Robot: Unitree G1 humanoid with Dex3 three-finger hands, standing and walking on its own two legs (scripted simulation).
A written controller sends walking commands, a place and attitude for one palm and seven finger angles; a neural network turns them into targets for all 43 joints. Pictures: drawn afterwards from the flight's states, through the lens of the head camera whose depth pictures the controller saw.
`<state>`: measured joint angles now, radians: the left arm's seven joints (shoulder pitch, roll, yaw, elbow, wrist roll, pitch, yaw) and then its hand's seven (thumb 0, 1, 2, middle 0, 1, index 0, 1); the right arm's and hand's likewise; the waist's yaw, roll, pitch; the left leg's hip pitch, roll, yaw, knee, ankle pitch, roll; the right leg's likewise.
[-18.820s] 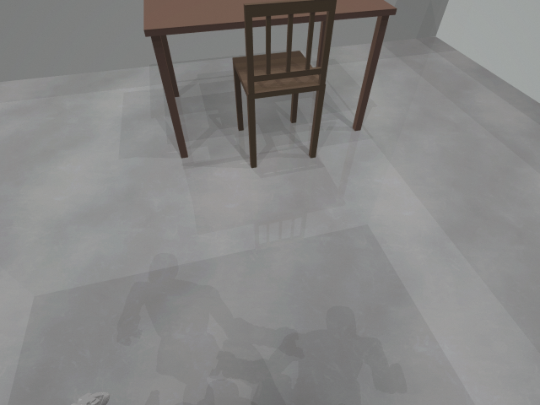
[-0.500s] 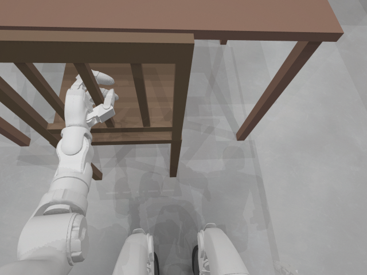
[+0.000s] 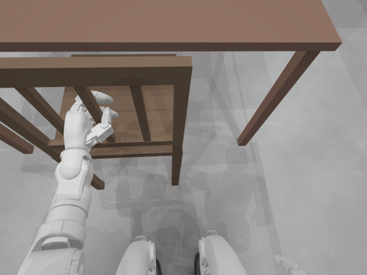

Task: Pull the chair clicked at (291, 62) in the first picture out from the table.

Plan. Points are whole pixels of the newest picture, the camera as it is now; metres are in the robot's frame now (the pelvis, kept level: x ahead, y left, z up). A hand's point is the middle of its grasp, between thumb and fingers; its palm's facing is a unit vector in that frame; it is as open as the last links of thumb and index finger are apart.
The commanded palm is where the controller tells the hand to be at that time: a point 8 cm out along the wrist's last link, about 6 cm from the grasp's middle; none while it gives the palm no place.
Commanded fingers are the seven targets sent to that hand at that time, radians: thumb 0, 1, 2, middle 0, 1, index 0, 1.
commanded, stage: hook a spindle and tug to test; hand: left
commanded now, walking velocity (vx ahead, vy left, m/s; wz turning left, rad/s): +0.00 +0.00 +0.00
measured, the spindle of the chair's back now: (98, 117) +0.45 +0.17 +0.00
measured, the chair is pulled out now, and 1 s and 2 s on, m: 0.01 0.09 0.27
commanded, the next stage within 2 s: step backward, pulling the chair out in 0.10 s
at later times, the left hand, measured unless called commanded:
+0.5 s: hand (106, 131) +0.41 +0.14 +0.03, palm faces +0.03 -0.99 -0.12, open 5.1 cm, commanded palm +0.39 +0.19 +0.02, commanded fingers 0.00 0.90 0.90 -0.50 -1.45 -0.50 -1.45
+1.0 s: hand (113, 156) +0.35 +0.12 +0.03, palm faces -0.02 -0.99 -0.15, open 5.0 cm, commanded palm +0.33 +0.17 +0.03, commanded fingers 0.00 0.90 0.90 -0.50 -1.45 -0.50 -1.45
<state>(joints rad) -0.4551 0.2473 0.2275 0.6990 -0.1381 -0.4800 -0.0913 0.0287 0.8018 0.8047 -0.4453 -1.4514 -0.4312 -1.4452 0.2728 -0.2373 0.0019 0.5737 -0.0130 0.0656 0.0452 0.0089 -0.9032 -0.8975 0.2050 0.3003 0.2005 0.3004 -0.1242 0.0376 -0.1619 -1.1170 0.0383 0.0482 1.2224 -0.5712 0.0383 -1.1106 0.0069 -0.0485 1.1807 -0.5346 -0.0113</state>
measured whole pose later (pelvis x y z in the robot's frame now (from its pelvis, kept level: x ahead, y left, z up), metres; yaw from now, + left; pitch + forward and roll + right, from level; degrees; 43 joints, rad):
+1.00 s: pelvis -0.02 +0.00 +0.10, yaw -4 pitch +7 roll +0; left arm -0.43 0.21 0.09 0.95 -0.07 -0.20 0.08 0.03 0.75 0.78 -0.33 -1.17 -0.49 -1.44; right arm 0.24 -0.23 -0.01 0.65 0.01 0.11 -0.11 0.01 -0.90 -0.90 0.21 0.30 0.20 0.30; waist -0.09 -0.01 0.09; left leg -0.40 0.02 0.12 0.52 -0.25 0.04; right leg -0.44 0.00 0.00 0.57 -0.26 0.00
